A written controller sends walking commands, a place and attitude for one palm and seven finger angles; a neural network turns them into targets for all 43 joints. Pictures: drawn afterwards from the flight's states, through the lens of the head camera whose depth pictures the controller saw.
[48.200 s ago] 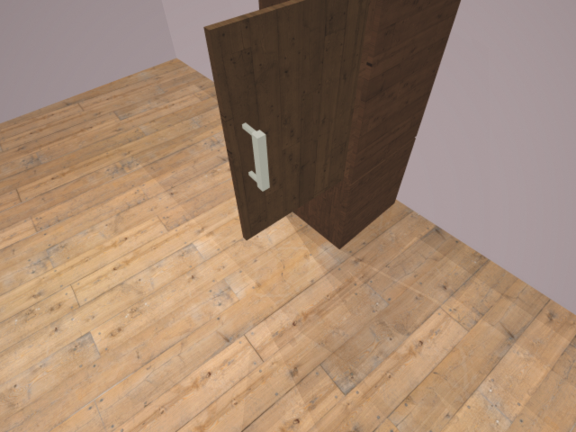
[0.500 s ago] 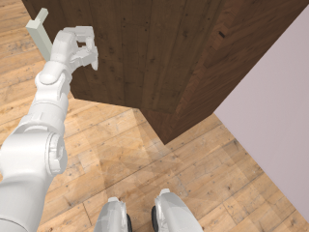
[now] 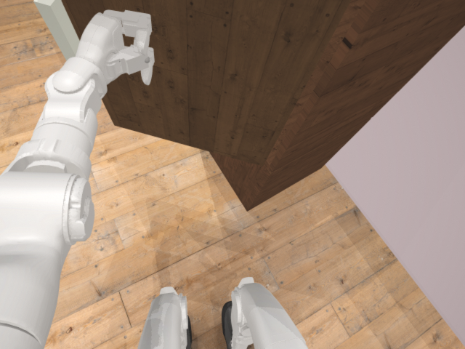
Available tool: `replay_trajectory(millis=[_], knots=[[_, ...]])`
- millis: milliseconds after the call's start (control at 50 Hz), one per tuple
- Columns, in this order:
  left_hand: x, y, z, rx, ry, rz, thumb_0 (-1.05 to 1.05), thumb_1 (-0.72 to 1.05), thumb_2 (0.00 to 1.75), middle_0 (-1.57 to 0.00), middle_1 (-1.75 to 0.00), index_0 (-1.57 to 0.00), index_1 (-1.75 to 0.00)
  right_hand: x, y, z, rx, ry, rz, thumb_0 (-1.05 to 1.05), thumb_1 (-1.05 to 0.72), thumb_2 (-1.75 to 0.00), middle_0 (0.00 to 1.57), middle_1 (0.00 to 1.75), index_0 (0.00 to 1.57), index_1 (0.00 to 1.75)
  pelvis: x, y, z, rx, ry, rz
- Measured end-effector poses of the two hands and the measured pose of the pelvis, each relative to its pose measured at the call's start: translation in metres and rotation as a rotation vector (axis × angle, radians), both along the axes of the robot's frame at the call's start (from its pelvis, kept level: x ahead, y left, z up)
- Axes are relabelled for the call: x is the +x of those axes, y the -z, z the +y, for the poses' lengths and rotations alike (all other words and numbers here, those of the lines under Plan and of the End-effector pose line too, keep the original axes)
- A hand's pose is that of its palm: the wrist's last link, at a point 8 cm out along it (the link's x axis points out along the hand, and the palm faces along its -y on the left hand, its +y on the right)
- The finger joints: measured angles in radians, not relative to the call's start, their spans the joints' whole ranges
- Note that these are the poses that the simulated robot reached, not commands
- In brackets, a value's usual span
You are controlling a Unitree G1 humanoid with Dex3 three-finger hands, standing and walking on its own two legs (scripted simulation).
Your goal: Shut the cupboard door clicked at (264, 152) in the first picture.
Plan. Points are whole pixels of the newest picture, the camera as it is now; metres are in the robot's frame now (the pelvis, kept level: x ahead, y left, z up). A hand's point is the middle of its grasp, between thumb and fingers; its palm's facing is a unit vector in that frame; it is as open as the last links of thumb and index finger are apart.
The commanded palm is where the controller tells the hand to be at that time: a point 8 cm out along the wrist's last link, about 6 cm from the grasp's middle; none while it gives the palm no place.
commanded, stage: push the door shut along its arc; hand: left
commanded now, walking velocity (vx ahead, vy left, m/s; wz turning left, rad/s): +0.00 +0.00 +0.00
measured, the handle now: (78, 37) +0.60 +0.18 +0.08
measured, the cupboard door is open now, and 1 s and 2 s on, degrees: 45 36 36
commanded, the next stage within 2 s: pull the fist back off the door in 0.04 s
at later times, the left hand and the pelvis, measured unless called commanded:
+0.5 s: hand (169, 50) +0.58 +0.04 +0.08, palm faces +0.04 -0.99 -0.09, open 3.0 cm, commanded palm +0.54 +0.09 +0.09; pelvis +0.00 +0.00 +0.00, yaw -2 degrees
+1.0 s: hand (168, 92) +0.50 +0.05 +0.08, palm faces +0.01 -1.00 -0.01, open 3.1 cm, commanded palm +0.48 +0.10 +0.09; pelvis +0.03 +0.00 +0.03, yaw +0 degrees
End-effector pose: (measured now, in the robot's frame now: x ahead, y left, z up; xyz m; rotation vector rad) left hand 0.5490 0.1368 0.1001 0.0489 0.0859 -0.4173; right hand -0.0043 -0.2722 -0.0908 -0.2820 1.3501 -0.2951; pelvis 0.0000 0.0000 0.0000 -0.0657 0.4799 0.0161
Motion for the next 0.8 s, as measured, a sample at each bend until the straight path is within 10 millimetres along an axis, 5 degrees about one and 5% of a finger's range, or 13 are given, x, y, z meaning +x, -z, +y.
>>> replay_trajectory(millis=[180, 280, 360, 460, 560, 700, 800], knots=[[0.013, 0.001, -0.013, -0.033, -0.014, -0.001, 0.04, 1.03, 1.05, -1.30, -1.50, -1.30, -1.50, -0.005, 0.010, -0.002, -0.019, -0.001, -0.016, 0.00, -0.91, -0.90, 0.20, 0.30, 0.20, 0.30, -0.007, 0.012, -0.003, -0.004, 0.004, 0.028], [0.020, 0.010, -0.022, -0.154, -0.324, 0.025, 0.01, 0.90, 0.98, -1.30, -1.50, -1.30, -1.50, -0.017, 0.015, 0.012, 0.046, -0.012, 0.006, 0.00, -0.91, -0.90, 0.20, 0.30, 0.20, 0.30, -0.008, 0.015, -0.003, -0.001, 0.013, 0.053], [0.018, 0.014, -0.031, -0.084, -0.495, -0.042, -0.01, 0.87, 0.95, -1.30, -1.50, -1.29, -1.50, -0.032, 0.019, 0.027, 0.122, -0.001, 0.039, 0.00, -0.91, -0.90, 0.20, 0.30, 0.20, 0.30, -0.006, 0.016, -0.003, 0.008, 0.026, 0.067], [0.014, 0.015, -0.038, 0.063, -0.471, -0.104, -0.01, 0.89, 0.93, -1.30, -1.50, -1.29, -1.50, -0.055, 0.018, 0.043, 0.197, 0.076, 0.093, 0.00, -0.91, -0.90, 0.20, 0.30, 0.20, 0.30, -0.003, 0.010, -0.004, 0.022, 0.042, 0.050], [0.006, 0.016, -0.036, -0.002, -0.457, -0.009, 0.00, 0.89, 0.91, -1.30, -1.50, -1.29, -1.50, -0.065, 0.003, 0.048, 0.217, 0.124, 0.124, 0.01, -0.91, -0.90, 0.20, 0.30, 0.20, 0.30, 0.004, -0.007, -0.005, 0.035, 0.052, 0.018], [-0.015, -0.002, -0.023, -0.022, -0.461, -0.089, 0.01, 0.90, 0.90, -1.30, -1.50, -1.29, -1.50, -0.047, -0.016, 0.031, 0.192, 0.086, 0.099, 0.01, -0.91, -0.90, 0.20, 0.30, 0.20, 0.30, 0.018, -0.024, -0.007, 0.043, 0.050, -0.024], [-0.038, 0.011, -0.021, -0.009, -0.432, -0.064, 0.01, 0.90, 0.90, -1.30, -1.50, -1.29, -1.50, -0.014, -0.020, 0.012, 0.157, 0.041, 0.056, 0.01, -0.91, -0.90, 0.20, 0.30, 0.20, 0.30, 0.023, -0.029, -0.007, 0.044, 0.036, -0.049]])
